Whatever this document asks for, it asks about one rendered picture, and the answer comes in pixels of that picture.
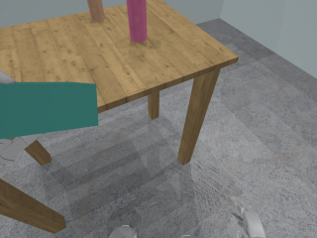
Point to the left robot thigh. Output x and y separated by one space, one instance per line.
123 232

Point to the table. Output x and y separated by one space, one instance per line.
74 48

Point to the sponge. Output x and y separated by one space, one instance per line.
38 107

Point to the right robot hand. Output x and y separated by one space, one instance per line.
247 227

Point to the left robot hand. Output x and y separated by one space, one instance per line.
9 149

